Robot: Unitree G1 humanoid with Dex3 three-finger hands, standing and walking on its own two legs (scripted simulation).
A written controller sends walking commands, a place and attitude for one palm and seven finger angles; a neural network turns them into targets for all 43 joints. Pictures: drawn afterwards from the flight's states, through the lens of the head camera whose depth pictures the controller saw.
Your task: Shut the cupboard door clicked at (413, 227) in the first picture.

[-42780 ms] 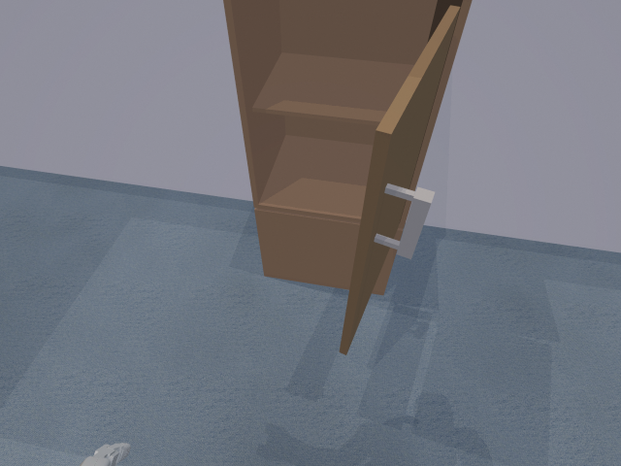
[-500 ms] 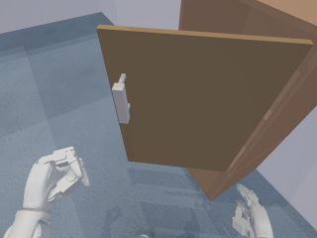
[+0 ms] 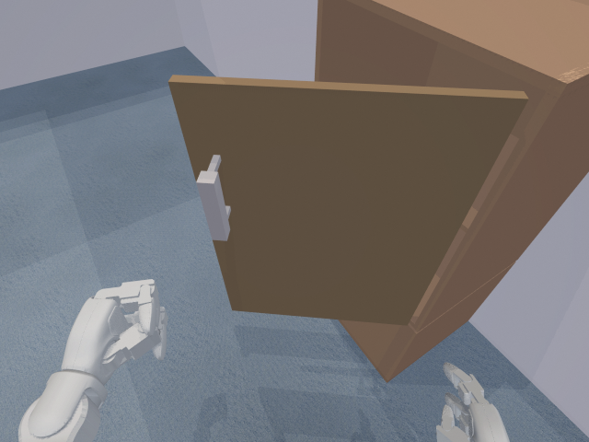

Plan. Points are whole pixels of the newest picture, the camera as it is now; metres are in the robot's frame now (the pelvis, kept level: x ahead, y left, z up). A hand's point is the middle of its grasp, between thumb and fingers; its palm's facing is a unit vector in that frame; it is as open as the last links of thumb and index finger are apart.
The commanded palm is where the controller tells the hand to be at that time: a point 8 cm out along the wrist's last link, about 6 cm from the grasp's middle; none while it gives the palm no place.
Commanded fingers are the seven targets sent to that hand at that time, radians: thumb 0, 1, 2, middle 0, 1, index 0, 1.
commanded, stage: raise the hand and make a fist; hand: left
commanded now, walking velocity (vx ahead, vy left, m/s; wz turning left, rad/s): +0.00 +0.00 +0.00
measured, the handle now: (218, 198) +0.43 +0.16 +0.09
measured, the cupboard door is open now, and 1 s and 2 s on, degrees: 52 52 50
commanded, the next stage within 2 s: bring the fist close to the handle in 0.18 s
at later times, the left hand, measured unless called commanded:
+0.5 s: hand (166, 307) +0.25 +0.17 +0.10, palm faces +0.06 -1.00 -0.06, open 3.1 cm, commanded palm +0.23 +0.21 +0.10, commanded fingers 0.00 0.90 0.90 -1.30 -1.50 -1.30 -1.50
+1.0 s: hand (205, 271) +0.30 +0.14 +0.09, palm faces -0.03 -1.00 -0.03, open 3.1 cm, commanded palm +0.29 +0.20 +0.10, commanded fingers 0.00 0.90 0.90 -1.30 -1.50 -1.30 -1.50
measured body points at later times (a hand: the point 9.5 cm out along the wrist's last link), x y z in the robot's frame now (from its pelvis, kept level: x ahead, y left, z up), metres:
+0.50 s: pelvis +0.01 -0.03 +0.00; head +0.03 -0.05 +0.45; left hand +0.24 +0.23 +0.10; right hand +0.19 -0.26 -0.08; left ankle +0.01 +0.07 -0.71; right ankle +0.01 -0.11 -0.71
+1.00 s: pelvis +0.01 -0.02 +0.00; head +0.03 -0.03 +0.45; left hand +0.30 +0.20 +0.09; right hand +0.17 -0.25 -0.09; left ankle +0.01 +0.07 -0.71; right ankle +0.01 -0.11 -0.71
